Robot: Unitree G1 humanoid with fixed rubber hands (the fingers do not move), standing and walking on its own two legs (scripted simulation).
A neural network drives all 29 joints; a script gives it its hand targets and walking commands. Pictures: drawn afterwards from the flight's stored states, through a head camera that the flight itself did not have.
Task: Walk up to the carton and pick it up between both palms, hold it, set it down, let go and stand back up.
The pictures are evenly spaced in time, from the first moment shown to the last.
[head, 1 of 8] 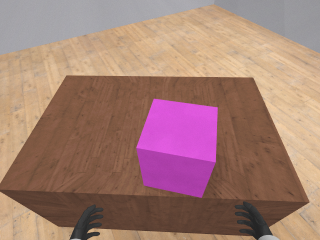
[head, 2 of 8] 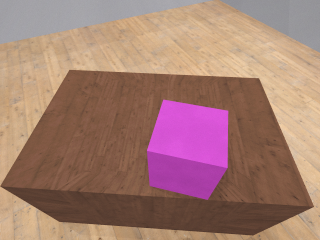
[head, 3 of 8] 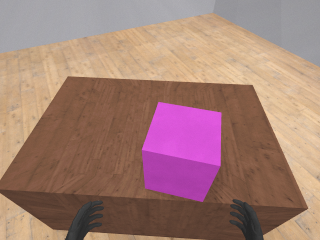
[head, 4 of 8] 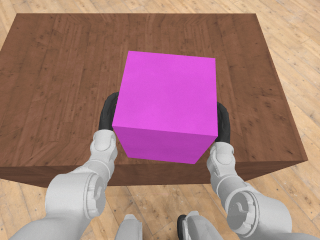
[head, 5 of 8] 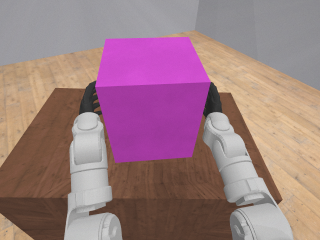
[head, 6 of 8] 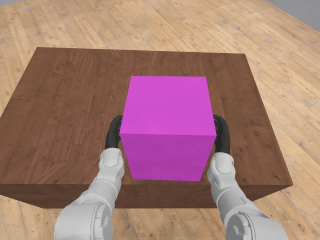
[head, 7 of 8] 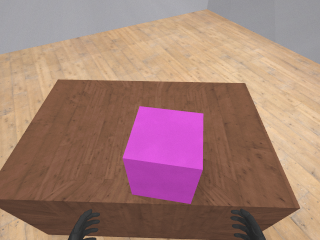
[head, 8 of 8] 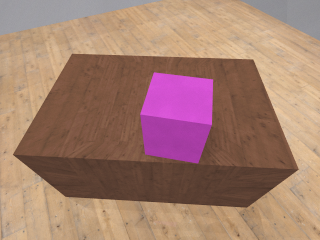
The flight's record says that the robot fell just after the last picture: no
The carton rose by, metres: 0.27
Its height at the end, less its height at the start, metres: +0.00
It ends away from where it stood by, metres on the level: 0.02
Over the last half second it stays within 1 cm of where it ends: yes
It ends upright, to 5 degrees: yes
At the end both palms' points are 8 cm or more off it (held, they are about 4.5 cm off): yes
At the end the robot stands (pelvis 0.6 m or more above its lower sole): yes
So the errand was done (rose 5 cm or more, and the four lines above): yes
